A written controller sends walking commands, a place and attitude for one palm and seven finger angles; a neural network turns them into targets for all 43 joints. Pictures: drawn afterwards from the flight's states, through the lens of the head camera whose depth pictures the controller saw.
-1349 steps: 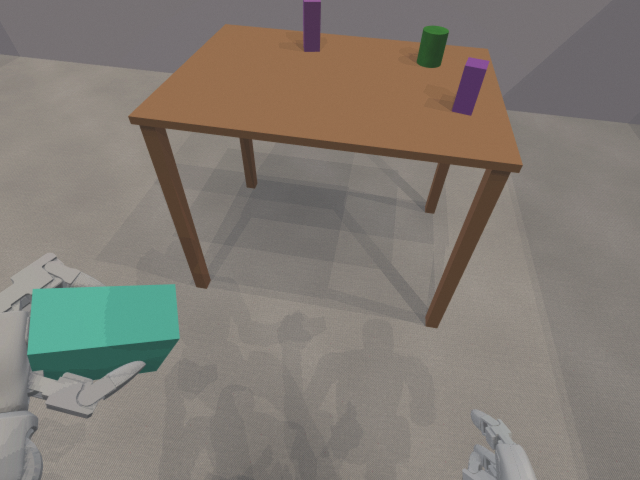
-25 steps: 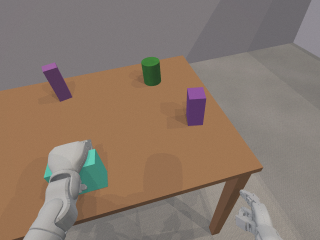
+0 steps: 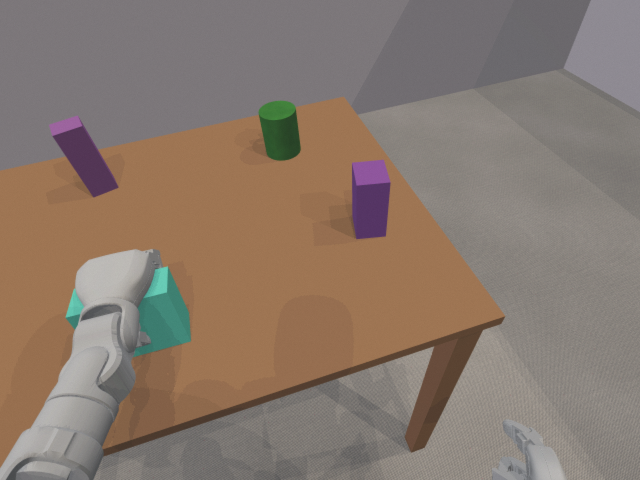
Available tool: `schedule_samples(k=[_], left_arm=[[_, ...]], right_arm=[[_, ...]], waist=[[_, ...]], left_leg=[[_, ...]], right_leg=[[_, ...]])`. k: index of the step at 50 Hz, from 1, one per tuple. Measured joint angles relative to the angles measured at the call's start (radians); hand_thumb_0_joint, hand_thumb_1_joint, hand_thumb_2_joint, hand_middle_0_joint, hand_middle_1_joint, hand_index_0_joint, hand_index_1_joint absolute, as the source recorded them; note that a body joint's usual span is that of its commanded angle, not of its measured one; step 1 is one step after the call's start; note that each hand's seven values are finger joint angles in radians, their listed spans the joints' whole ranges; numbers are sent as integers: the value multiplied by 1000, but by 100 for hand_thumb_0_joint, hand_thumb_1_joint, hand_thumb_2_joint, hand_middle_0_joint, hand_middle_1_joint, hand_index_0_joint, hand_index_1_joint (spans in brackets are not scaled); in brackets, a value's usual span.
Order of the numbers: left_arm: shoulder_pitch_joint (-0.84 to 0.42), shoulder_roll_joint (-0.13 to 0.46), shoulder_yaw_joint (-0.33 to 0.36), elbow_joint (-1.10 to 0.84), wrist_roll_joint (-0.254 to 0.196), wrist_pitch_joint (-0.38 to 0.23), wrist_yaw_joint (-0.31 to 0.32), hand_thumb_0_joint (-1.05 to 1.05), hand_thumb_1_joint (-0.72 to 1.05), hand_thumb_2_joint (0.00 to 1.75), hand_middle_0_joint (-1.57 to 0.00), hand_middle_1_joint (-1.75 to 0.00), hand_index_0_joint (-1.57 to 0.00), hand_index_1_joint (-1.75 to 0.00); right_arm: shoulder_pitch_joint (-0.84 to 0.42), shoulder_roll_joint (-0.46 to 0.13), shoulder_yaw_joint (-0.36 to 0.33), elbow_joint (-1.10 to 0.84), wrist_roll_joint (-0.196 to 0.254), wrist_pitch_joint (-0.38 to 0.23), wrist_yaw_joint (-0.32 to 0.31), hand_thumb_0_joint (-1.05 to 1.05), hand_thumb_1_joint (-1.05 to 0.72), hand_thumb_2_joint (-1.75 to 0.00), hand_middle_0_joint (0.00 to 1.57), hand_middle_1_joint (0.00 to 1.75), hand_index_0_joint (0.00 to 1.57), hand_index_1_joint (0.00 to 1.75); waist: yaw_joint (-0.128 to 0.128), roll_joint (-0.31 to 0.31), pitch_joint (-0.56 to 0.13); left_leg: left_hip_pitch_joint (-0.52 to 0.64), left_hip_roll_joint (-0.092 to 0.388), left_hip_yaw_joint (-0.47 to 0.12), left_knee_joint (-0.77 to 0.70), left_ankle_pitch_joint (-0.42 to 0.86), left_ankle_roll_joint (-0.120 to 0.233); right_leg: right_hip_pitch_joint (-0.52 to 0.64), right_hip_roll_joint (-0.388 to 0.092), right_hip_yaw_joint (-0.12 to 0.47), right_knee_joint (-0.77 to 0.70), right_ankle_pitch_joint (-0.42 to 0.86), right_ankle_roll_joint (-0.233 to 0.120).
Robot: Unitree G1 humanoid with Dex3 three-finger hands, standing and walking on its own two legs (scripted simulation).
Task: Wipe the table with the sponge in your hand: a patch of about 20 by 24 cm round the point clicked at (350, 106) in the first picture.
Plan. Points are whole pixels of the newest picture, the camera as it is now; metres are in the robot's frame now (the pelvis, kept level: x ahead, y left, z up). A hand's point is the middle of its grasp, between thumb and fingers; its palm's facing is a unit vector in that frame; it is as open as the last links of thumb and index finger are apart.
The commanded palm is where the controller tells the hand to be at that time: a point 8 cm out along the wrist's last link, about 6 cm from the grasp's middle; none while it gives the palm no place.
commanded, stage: wipe forward along the first lane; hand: left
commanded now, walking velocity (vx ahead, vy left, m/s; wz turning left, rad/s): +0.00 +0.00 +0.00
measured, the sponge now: (139, 323) +0.30 +0.30 +0.01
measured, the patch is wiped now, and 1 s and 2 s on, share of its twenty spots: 0.15 0.45 0.50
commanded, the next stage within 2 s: slide across to the middle lane in 1.10 s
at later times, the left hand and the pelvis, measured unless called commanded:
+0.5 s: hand (130, 275) +0.36 +0.33 +0.04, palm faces -0.12 +0.01 -0.99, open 9.8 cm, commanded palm +0.35 +0.32 +0.08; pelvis -0.01 +0.01 +0.00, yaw +0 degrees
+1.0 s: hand (130, 253) +0.40 +0.35 +0.04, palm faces -0.13 +0.03 -0.99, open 9.8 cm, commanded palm +0.40 +0.34 +0.07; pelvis +0.00 +0.03 -0.01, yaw +0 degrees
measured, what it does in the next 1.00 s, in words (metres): stands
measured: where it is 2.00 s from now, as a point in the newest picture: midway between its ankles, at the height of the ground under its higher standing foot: outside the picture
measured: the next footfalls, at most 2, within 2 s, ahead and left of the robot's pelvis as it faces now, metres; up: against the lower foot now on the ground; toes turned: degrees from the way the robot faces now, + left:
none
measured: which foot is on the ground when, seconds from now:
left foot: down 0.00-1.00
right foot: down 0.00-1.00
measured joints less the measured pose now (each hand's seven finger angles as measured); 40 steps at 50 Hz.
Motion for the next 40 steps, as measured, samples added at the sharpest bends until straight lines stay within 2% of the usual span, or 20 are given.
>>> schedule_samples(k=[15,22,40], left_arm=[[-131,46,52,207,2,-77,37,1,-50,106,-79,-136,-79,-136],[-209,61,59,299,19,-103,50,1,-50,107,-79,-136,-79,-136],[-360,81,55,467,49,-123,84,2,-52,109,-80,-135,-79,-137]], right_arm=[[53,-1,-8,14,9,15,4,1,-91,-90,20,30,20,30],[62,2,-8,16,9,20,10,1,-91,-90,20,30,20,30],[82,9,-9,19,7,41,25,1,-91,-90,20,30,21,30]], waist=[[-38,-2,-19],[-47,-9,-23],[-71,-23,-41]], left_leg=[[-74,4,4,37,-5,5],[-105,2,1,49,-5,7],[-169,-10,1,78,-15,21]], right_leg=[[-72,4,4,27,4,2],[-98,1,1,32,6,6],[-151,-12,2,42,4,24]])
